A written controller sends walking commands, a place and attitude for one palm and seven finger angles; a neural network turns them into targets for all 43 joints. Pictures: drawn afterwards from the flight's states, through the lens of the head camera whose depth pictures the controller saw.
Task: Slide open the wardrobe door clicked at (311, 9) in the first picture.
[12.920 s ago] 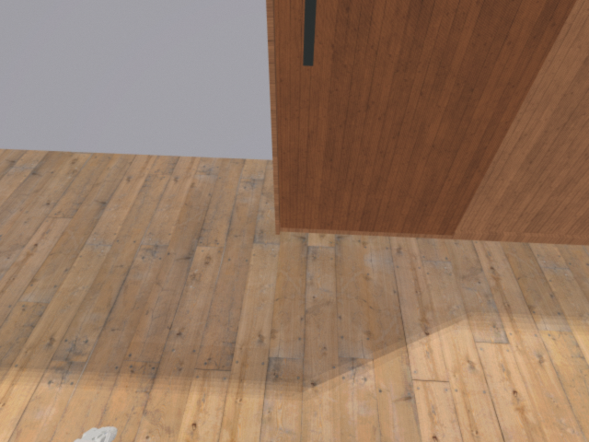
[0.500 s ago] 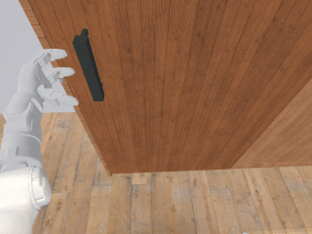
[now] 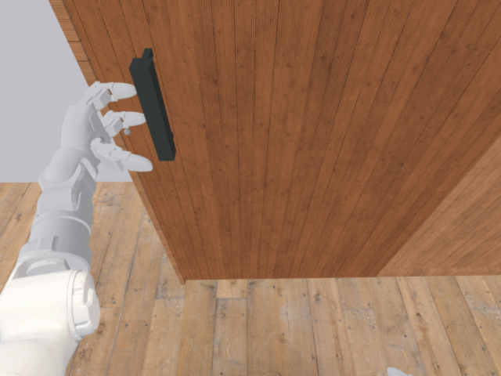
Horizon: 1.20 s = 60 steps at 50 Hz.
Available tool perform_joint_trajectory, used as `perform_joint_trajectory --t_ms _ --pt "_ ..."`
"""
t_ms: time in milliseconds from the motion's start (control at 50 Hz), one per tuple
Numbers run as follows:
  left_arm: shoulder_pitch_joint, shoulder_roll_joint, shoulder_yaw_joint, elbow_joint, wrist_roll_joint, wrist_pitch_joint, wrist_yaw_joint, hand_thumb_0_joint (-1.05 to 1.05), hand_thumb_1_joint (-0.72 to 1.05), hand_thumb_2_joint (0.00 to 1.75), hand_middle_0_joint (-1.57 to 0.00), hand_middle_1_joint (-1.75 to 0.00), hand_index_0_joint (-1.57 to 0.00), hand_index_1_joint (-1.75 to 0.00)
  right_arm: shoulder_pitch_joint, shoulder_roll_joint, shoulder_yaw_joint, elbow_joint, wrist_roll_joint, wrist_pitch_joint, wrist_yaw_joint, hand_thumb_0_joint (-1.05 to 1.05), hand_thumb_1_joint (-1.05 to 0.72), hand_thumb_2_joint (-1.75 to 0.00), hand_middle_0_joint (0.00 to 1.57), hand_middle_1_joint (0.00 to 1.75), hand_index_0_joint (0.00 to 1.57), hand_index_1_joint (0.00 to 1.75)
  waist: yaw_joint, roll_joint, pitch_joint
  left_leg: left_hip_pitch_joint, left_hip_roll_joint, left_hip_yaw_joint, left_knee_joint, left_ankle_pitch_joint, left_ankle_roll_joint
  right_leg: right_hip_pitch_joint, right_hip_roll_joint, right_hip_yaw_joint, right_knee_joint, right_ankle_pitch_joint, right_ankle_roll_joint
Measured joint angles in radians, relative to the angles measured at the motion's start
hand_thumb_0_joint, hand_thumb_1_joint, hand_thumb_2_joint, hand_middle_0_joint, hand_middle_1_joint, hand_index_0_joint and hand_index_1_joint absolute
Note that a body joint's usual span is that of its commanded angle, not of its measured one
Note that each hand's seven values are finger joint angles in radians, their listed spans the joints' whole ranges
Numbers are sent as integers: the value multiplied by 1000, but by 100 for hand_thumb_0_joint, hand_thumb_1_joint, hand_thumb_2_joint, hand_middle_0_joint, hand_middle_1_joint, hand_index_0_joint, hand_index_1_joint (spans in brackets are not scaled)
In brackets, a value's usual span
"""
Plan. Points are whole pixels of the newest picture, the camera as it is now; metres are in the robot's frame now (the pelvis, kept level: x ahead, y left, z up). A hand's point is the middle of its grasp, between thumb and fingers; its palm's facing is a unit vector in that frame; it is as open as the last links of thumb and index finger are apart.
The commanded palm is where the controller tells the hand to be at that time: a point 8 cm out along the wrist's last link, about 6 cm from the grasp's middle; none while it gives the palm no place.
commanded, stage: feel for the door with the fingertips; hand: left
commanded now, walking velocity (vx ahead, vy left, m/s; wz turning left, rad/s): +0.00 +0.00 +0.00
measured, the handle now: (158, 108) +0.52 +0.17 +0.15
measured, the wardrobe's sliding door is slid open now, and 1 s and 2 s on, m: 0.00 0.00 0.00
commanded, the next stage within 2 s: slide the fingers in behind the handle in 0.54 s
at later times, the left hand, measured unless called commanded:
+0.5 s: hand (141, 121) +0.47 +0.18 +0.16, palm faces +0.01 -1.00 -0.01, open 14.0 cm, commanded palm +0.44 +0.23 +0.15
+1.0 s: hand (132, 125) +0.46 +0.20 +0.15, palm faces +0.01 -1.00 +0.00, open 13.9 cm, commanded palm +0.43 +0.24 +0.15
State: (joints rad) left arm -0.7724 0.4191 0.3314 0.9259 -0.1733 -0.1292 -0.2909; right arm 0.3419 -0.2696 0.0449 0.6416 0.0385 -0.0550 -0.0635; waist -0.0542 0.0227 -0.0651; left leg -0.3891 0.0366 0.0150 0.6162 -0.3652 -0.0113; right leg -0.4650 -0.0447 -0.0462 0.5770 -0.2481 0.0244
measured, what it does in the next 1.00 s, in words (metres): stands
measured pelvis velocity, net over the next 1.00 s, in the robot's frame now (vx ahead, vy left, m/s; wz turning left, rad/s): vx -0.01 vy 0.00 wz -0.02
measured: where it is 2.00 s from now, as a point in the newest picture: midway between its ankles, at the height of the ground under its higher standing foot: outside the picture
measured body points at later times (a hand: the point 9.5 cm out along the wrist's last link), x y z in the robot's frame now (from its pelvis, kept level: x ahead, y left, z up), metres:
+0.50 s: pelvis -0.01 +0.00 +0.00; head +0.05 -0.01 +0.45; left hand +0.46 +0.23 +0.16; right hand +0.04 -0.27 -0.12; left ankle -0.04 +0.12 -0.73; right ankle +0.02 -0.14 -0.73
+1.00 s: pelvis -0.01 +0.00 +0.00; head +0.04 +0.00 +0.44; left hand +0.46 +0.25 +0.15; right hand +0.03 -0.27 -0.12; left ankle -0.04 +0.12 -0.73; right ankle +0.02 -0.14 -0.73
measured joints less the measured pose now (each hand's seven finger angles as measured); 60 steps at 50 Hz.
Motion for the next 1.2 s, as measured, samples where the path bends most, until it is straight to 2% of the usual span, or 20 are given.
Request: perform_joint_trajectory --t_ms 80,300,700,840,980,1100,1200 --pt "-12 -2 5 16 18 -16 27 -1 -50 30 -31 -120 -30 -120 -1 4 0 -3 -3 -7 2 1 -91 -90 20 30 20 30 -10 -1 5 -3 2 5 1 3 -1 -8 2 6 4 3 -2" --pt "-53 9 9 75 30 -47 43 -1 -50 30 -31 -120 -30 -120 24 -1 -3 14 -3 -12 0 1 -91 -90 20 30 20 30 -20 3 10 -12 4 11 0 9 -4 -21 5 12 8 9 -5" --pt "-152 50 27 194 55 -88 27 -1 -50 30 -36 -123 -34 -123 47 -11 -8 33 -13 -7 4 1 -91 -90 20 30 20 30 -40 -1 7 -64 5 3 22 10 -6 -68 6 6 23 11 -7" --pt "-137 62 51 189 48 -92 15 -1 -50 30 -36 -122 -34 -122 46 -12 -7 15 -13 -2 7 1 -91 -90 20 30 20 30 -46 -2 0 -72 9 11 27 8 -5 -78 10 13 24 15 -7" --pt "-92 60 45 147 30 -83 11 -1 -50 30 -33 -121 -31 -121 47 -10 -8 6 -7 2 5 1 -91 -90 20 30 20 30 -38 -2 2 -61 9 15 26 5 -2 -67 10 18 21 15 -4" --pt "-67 29 18 95 12 -74 16 -1 -50 30 -31 -120 -30 -120 42 -7 -9 13 -6 -4 3 1 -91 -90 20 30 20 30 -23 -2 1 -51 5 10 25 2 1 -51 6 13 14 13 -1" --pt "-76 6 -11 86 21 -57 37 -1 -50 30 -31 -120 -30 -120 29 -3 -9 15 -10 -11 5 1 -91 -90 20 30 20 30 -19 -1 0 -49 0 3 26 0 3 -46 1 7 14 8 2"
